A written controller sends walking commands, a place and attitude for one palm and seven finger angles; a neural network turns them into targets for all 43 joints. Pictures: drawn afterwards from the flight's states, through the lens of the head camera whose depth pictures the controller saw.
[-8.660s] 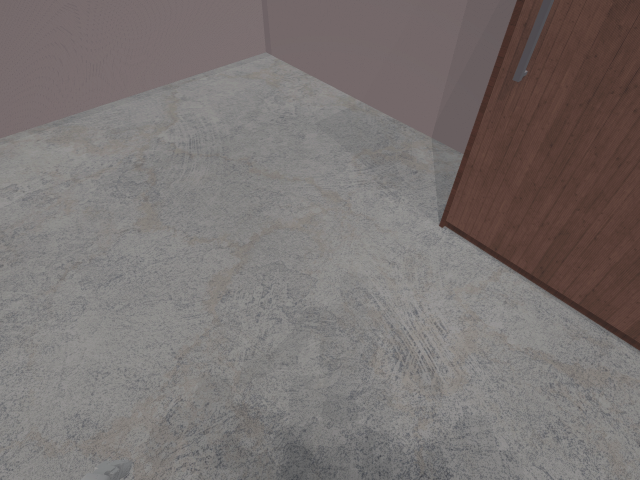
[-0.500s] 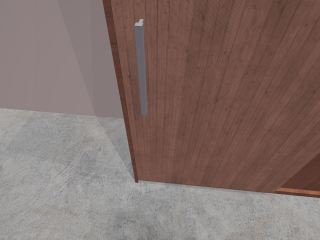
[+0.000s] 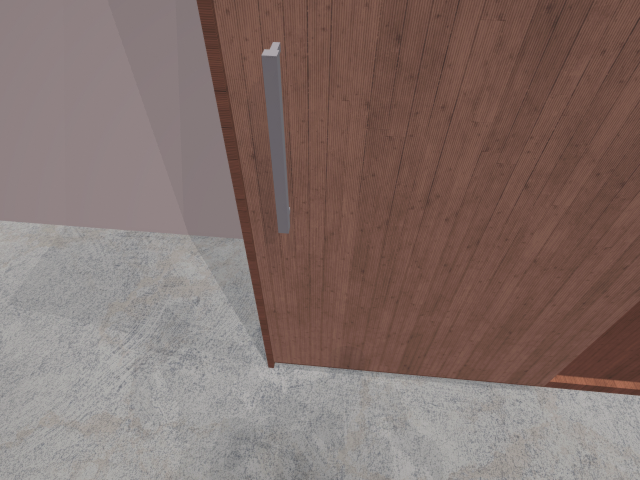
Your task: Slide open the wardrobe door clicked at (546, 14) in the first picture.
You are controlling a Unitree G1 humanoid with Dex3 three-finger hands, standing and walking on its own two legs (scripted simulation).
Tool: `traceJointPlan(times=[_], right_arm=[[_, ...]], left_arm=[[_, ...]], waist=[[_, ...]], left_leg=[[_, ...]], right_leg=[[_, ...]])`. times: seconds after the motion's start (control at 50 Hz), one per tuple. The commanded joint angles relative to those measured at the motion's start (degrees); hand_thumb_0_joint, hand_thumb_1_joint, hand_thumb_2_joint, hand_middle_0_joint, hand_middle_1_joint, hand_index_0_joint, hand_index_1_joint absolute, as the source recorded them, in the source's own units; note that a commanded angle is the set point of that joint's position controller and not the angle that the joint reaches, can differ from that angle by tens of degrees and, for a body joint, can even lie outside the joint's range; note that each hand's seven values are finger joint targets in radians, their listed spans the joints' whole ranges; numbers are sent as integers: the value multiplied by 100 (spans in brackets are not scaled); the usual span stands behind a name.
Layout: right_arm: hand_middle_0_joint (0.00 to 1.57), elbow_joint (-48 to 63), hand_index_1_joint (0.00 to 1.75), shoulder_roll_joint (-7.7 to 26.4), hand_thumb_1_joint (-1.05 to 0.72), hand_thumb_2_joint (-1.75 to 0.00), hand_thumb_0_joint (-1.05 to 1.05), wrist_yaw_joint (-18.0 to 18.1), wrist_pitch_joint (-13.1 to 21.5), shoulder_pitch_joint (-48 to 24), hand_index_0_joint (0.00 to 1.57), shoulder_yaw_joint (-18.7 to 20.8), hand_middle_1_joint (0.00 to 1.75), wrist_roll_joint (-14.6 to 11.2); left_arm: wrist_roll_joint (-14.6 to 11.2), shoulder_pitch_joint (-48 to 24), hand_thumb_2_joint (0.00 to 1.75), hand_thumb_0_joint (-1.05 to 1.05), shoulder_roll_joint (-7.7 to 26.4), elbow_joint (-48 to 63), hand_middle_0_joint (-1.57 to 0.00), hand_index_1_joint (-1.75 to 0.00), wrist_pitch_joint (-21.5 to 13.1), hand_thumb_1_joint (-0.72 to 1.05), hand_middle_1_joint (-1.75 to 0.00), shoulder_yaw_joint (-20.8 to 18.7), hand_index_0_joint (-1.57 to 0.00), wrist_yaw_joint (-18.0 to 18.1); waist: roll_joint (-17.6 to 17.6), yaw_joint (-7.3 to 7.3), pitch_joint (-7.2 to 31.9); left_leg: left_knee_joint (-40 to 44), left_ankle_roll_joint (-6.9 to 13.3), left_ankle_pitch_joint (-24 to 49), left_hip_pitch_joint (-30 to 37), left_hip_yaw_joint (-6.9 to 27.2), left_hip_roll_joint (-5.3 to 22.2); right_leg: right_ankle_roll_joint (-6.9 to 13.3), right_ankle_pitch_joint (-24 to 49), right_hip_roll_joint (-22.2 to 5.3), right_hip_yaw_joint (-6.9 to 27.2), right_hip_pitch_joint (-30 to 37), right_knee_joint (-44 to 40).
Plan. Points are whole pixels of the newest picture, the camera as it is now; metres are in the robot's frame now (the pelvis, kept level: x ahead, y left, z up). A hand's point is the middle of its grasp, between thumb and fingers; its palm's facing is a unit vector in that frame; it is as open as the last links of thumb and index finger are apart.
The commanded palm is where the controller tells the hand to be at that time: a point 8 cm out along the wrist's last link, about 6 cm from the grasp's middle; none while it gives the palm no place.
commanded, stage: shuffle to correct the standing spot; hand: left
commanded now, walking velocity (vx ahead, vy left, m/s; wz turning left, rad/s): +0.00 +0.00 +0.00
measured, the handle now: (280, 151) +0.57 +0.10 +0.11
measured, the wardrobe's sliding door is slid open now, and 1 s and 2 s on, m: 0.00 0.00 0.00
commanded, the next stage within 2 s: come to a stop and stand still in 0.52 s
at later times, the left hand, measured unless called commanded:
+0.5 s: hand out of the picture +0.01 +0.16 -0.19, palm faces +0.01 -0.99 -0.17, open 7.4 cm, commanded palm none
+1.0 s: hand (213, 467) +0.18 +0.17 -0.19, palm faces +0.07 -0.97 -0.23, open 7.3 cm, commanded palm none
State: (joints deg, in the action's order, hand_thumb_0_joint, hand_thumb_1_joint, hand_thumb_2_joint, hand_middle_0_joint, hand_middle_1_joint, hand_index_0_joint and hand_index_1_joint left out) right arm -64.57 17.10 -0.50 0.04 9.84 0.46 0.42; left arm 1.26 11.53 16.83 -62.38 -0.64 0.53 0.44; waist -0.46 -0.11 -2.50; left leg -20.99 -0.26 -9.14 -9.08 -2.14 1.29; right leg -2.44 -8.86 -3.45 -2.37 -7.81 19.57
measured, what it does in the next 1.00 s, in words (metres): walks ahead: right foot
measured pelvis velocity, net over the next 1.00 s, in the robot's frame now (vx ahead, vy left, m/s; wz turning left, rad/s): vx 0.13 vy -0.01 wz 0.05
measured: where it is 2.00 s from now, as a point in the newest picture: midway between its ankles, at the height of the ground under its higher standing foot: outside the picture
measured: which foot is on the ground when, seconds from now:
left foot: down 0.00-0.88, up 0.90-1.00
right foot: down 0.00-0.68, up 0.70-0.82, down 0.84-1.00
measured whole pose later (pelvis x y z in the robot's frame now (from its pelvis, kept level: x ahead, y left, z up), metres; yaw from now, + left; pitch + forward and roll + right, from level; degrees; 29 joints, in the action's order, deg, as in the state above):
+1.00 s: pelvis +0.13 -0.01 -0.02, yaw +3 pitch -1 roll -1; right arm -64.6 6.9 2.9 -2.0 16.0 2.8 -0.1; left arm 1.8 10.4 9.2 -58.4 -0.6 -2.6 2.5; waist -0.9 -0.7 -6.0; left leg -49.3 -0.7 -31.5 -15.8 -3.3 2.4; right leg 0.9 -15.7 -3.2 -8.3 -16.7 33.5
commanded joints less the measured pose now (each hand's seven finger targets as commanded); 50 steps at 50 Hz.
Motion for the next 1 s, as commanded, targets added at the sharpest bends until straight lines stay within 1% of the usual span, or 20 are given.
traceJointPlan(times=[0.0, 0.08, 0.14, 0.24, 0.42, 0.52, 0.58, 0.6, 0.62, 0.64, 0.66, 0.68, 0.74, 0.8, 0.82, 0.84, 0.86, 0.88, 0.92, 0.98], right_arm=[[20, 328, 30, 993, -90, -90, 0, 62, 141, -143, 20, 172, 30, 0], [20, 315, 30, 980, -90, -90, 0, 64, 130, -120, 20, 171, 30, -1], [20, 170, 30, 378, -90, -90, 0, 55, 36, 204, 20, 40, 30, 38], [20, 150, 30, 394, -90, -90, 0, 64, -17, 429, 20, 110, 30, 76], [20, 131, 30, -21, -90, -90, 0, 137, 120, 874, 20, 149, 30, 33], [20, 280, 30, -459, -90, -90, 0, 166, 191, 813, 20, 129, 30, 42], [20, 328, 30, -580, -90, -90, 0, 164, 244, 867, 20, 152, 30, 31], [20, 189, 30, -590, -90, -90, 0, 168, 267, 1217, 20, 162, 30, 25], [20, -61, 30, -409, -90, -90, 0, 185, 300, 1890, 20, 216, 30, 46], [20, -357, 30, -17, -90, -90, 0, 273, 322, 2665, 20, 285, 30, 97], [20, -564, 30, -50, -90, -90, 0, 369, 257, 2986, 20, 211, 30, 102], [20, -580, 30, -225, -90, -90, 0, 415, 198, 2779, 20, 107, 30, 119], [20, -142, 30, -215, -90, -90, 0, 433, 175, 1655, 20, 118, 30, 101], [20, 122, 30, -163, -90, -90, 0, 425, 144, 1230, 20, 214, 30, -23], [20, 177, 30, -321, -90, -90, 0, 402, 111, 1410, 20, 236, 30, -57], [20, 180, 30, -506, -90, -90, 0, 368, 74, 1468, 20, 255, 30, -100], [20, 178, 30, -645, -90, -90, 0, 372, 11, 1520, 20, 292, 30, -100], [20, 208, 30, -779, -90, -90, 0, 386, -51, 1221, 20, 280, 30, -79], [20, 242, 30, -851, -90, -90, 0, 369, -121, 1009, 20, 282, 30, -48], [20, 233, 30, -867, -90, -90, 0, 298, -139, 1164, 20, 293, 30, -22]], left_arm=[[-30, -12, 90, 0, 988, 288, -20, -30, -105, 90, -30, -216, -20, 85], [-27, -3, 90, 0, 965, 261, -20, -30, -96, 90, -30, -211, -20, 84], [-40, 345, 90, 0, 373, 80, -20, -30, -9, 90, -30, -66, -20, 106], [21, 629, 90, 0, 279, 73, -20, -30, 45, 90, -30, -124, -20, 57], [-2, 1291, 90, 0, -61, -27, -20, -30, -81, 90, -30, -200, -20, 27], [-6, 2016, 90, 0, 69, -225, -20, -30, -125, 90, -30, -378, -20, 102], [28, 1898, 90, 0, -77, -199, -20, -30, -145, 90, -30, -414, -20, 131], [12, 1661, 90, 0, -174, -137, -20, -30, -121, 90, -30, -402, -20, 126], [-4, 1432, 90, 0, -409, -40, -20, -30, -112, 90, -30, -353, -20, 111], [-24, 1197, 90, 0, -741, 129, -20, -30, -107, 90, -30, -270, -20, 119], [-10, 824, 90, 0, -735, 288, -20, -30, -94, 90, -30, -207, -20, 171], [-2, 752, 90, 0, -611, 251, -20, -30, -27, 90, -30, -272, -20, 218], [-26, 766, 90, 0, -772, 236, -20, -30, 20, 90, -30, -280, -20, 127], [-21, 1676, 90, 0, -518, 14, -20, -30, 1, 90, -30, -347, -20, 116], [-2, 1797, 90, 0, -221, 41, -20, -30, -31, 90, -30, -403, -20, 165], [-6, 1654, 90, 0, -9, 46, -20, -30, -36, 90, -30, -419, -20, 188], [-23, 1444, 90, 0, 71, 107, -20, -30, -29, 90, -30, -428, -20, 190], [-11, 1228, 90, 0, 28, 204, -20, -30, -5, 90, -30, -451, -20, 214], [32, 832, 90, 0, -124, 279, -20, -30, 49, 90, -30, -428, -20, 266], [58, 397, 90, 0, 29, 541, -20, -30, 105, 90, -30, -494, -20, 272]], waist=[[55, 2, 157], [85, -10, 68], [118, -35, 14], [-90, -11, -283], [102, 37, -516], [1106, 197, -362], [917, 60, -307], [638, -161, -269], [-163, -437, -100], [-1477, -626, 95], [-1729, -686, -199], [-1569, -539, -441], [-928, -193, -687], [-202, 220, 111], [609, 193, 582], [1106, 140, 759], [1001, 67, 778], [1193, 154, 423], [1184, 128, 35], [930, -2, 203]], left_leg=[[554, 40, -130, -137, 559, 535], [584, 33, -271, -181, 559, 533], [611, -56, -1032, -205, 489, 495], [699, 67, -2327, -543, 639, 590], [-119, 221, -1322, -678, 393, 564], [-1725, 77, -1164, -1632, -468, 124], [-1585, 90, -1471, -1440, -484, 230], [-931, 125, -966, -623, -494, 283], [-447, 278, 328, 499, 19, 610], [-205, 614, 2704, 1478, 1205, 1624], [-190, 817, 5584, 1775, 1381, 2037], [-427, 838, 6277, 1419, 954, 1908], [-364, 729, 4942, 560, 335, 1515], [-1240, 243, 3334, -53, -120, 884], [-1702, 70, 1920, -486, -230, 570], [-2085, -56, -534, -800, -359, 161], [-2499, -70, -2127, -879, -201, 42], [-2977, -52, -2474, -1004, -93, 103], [-3226, -27, -2504, -1148, 111, 195], [-2632, -88, -2015, -1049, -29, 147]], right_leg=[[245, -174, -438, 448, 3, -417], [240, -278, -420, 467, -61, -432], [143, -984, -369, 430, -221, -434], [192, -1811, -174, 323, -613, -43], [434, -1174, -184, 442, -606, 307], [917, -294, -861, 1279, 371, -10], [1105, 505, -973, 1134, 299, 286], [935, 429, -739, 736, -261, 682], [640, 646, -200, 83, -970, 1753], [302, -345, 270, -553, -2042, 3084], [230, -2493, 324, -272, -2788, 3751], [267, -2620, 102, 57, -2737, 3900], [234, -1844, -107, -191, -1891, 2349], [208, 1413, -17, -252, 3, 692], [467, 3483, -589, 427, 647, 937], [961, 4982, -1368, 836, 850, 908], [1311, 5078, -1765, 866, 747, 680], [1435, 4998, -1704, 941, 418, 585], [1517, 4404, -1667, 894, -88, 469], [1362, 3569, -1446, 664, -140, 532]])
